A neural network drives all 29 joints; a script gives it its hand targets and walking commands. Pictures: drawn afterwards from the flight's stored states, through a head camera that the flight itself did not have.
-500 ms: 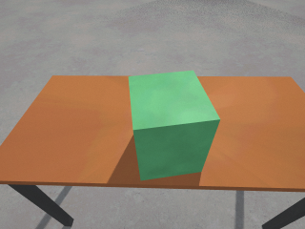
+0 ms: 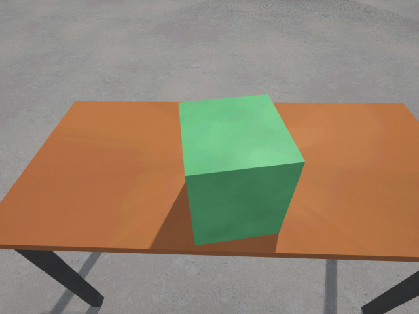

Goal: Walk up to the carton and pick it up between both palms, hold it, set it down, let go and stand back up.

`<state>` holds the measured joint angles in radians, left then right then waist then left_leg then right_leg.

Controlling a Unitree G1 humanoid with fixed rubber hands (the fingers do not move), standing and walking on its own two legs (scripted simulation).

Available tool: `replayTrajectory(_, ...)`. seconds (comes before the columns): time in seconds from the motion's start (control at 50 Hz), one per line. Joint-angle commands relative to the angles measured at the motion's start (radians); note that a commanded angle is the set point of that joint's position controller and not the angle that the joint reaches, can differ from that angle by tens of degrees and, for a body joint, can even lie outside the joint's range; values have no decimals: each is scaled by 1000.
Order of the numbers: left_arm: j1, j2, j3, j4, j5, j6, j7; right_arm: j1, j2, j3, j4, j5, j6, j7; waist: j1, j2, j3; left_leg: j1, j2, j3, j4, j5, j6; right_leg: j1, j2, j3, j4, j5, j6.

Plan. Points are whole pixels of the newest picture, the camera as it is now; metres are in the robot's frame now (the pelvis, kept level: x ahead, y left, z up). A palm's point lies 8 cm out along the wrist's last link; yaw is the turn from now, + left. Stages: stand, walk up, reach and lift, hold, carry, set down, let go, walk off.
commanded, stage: stand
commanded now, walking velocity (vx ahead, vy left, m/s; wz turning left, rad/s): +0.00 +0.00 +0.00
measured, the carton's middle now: (230, 171) +0.42 -0.02 +0.04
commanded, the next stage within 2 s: none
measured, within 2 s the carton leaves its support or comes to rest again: neither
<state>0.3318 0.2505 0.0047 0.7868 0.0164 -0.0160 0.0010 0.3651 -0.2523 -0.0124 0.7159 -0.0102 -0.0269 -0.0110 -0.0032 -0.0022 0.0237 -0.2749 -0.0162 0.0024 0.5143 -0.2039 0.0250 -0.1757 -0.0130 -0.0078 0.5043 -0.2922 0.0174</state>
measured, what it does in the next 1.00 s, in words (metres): stands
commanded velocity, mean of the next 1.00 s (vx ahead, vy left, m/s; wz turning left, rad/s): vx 0.00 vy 0.00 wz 0.00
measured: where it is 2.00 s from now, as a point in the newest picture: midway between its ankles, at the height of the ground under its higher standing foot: outside the picture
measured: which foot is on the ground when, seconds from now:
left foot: down 0.00-1.00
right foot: down 0.00-1.00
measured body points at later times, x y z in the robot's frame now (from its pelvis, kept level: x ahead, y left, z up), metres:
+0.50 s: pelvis +0.01 -0.01 +0.00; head +0.01 -0.01 +0.45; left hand +0.06 +0.25 -0.13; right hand +0.06 -0.27 -0.12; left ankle +0.05 +0.10 -0.74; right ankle -0.01 -0.13 -0.74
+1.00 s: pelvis +0.01 -0.02 +0.00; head +0.01 -0.02 +0.45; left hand +0.06 +0.24 -0.13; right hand +0.06 -0.28 -0.13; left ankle +0.05 +0.10 -0.74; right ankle -0.01 -0.13 -0.74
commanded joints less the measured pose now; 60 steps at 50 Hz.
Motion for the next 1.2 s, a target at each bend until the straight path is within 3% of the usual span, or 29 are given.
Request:
replayTrajectory(0.0,35,138,23,-61,-2,-17,6,33,-134,-37,-52,-2,-13,-4,-1,20,51,4,105,-142,-135,-52,17,-78,-74,94,-110,-4,-30)
replayTrajectory(0.14,43,142,22,-48,-4,-16,9,34,-138,-35,-34,-2,-11,-6,1,12,40,31,104,-130,-125,3,12,-72,-79,92,-113,28,-33)
replayTrajectory(0.3,56,141,19,-40,-7,-14,10,47,-132,-33,-13,-1,-5,-7,1,3,55,22,101,-134,-129,-33,7,-88,-78,87,-128,-7,-39)
replayTrajectory(0.46,42,144,20,-33,-14,-14,14,47,-128,-24,11,0,-5,-11,-4,-2,37,52,106,-127,-94,75,7,-81,-81,94,-136,45,-39)
replayTrajectory(1.18,39,124,26,46,-17,-3,21,37,-116,-11,123,3,3,-27,1,14,51,52,107,-126,-111,91,-9,-46,-82,83,-176,64,-42)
